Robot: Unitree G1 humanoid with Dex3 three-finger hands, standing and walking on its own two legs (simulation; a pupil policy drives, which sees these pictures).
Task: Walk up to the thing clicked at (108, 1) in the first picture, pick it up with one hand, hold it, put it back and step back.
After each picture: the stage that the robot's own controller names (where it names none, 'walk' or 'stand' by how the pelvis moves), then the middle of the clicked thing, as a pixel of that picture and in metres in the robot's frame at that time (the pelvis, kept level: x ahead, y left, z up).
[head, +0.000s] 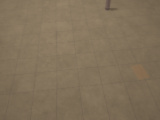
stand; (108, 1) +2.17 -0.39 -0.65
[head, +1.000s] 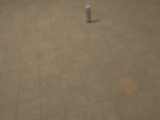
walk; (88, 14) +2.04 +0.04 -0.62
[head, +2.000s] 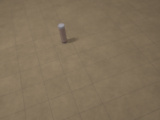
walk; (62, 34) +1.40 +0.31 -0.65
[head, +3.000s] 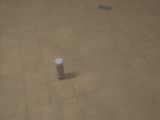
walk; (60, 69) +0.88 +0.24 -0.63
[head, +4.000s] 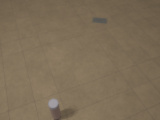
walk; (55, 110) +0.51 +0.20 -0.64
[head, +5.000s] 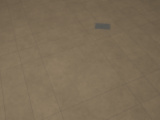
stand; out of the picture +0.33 +0.21 -0.64
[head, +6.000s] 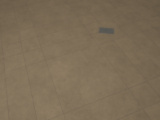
stand; out of the picture +0.33 +0.19 -0.66
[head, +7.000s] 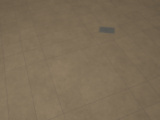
stand; out of the picture +0.33 +0.19 -0.66
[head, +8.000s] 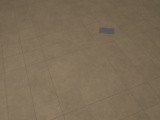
stand; out of the picture +0.32 +0.19 -0.66
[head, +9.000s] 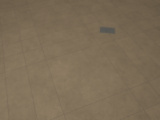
stand; out of the picture +0.32 +0.18 -0.66
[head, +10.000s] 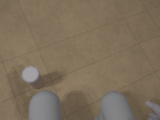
go down; (34, 79) +0.38 +0.22 -0.37
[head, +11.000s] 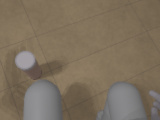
go down; (31, 67) +0.40 +0.24 -0.28
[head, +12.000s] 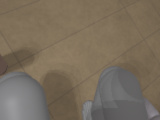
close in; out of the picture +0.37 +0.28 -0.17
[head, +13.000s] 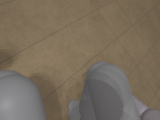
close; out of the picture +0.37 +0.29 -0.15
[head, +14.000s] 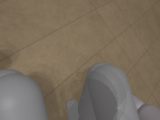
lift; out of the picture +0.36 +0.29 -0.15
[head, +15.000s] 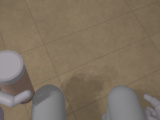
lift; (17, 83) +0.30 +0.22 -0.01
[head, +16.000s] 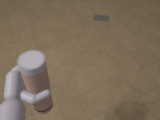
hold; (38, 86) +0.32 +0.16 +0.04
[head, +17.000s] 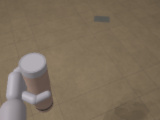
hold; (39, 87) +0.32 +0.16 +0.03
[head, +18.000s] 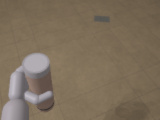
hold; (41, 87) +0.32 +0.16 +0.03
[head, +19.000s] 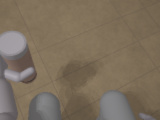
crouch; (21, 62) +0.39 +0.21 -0.05
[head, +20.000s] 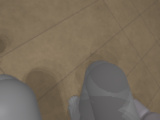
lower; out of the picture +0.39 +0.30 -0.16
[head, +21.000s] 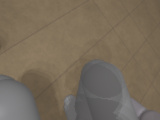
lower; out of the picture +0.39 +0.30 -0.15
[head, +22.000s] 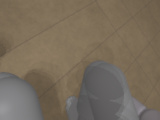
lower; out of the picture +0.38 +0.30 -0.15
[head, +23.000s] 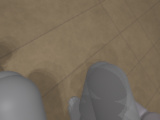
lower; out of the picture +0.36 +0.30 -0.16
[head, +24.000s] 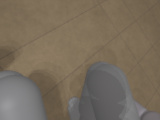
loosen; out of the picture +0.35 +0.29 -0.16
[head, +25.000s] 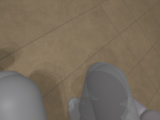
withdraw; out of the picture +0.35 +0.29 -0.16
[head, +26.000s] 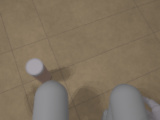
walk; (40, 73) +0.39 +0.23 -0.31
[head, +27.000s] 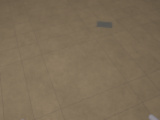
stand; out of the picture +0.32 +0.19 -0.59
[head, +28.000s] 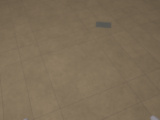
stand; out of the picture +0.32 +0.20 -0.60
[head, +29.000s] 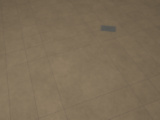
stand; out of the picture +0.33 +0.19 -0.64
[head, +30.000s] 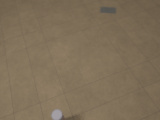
walk; (59, 119) +0.36 +0.21 -0.63
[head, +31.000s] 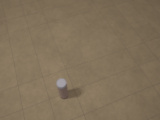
walk; (62, 89) +0.54 +0.16 -0.62
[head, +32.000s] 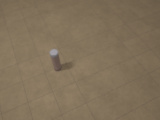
walk; (55, 61) +0.86 +0.26 -0.63
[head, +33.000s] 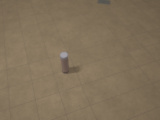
stand; (64, 63) +0.95 +0.18 -0.65
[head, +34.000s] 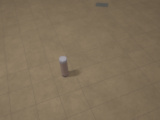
stand; (64, 67) +0.94 +0.20 -0.66
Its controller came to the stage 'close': yes
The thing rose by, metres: 0.67
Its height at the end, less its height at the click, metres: +0.00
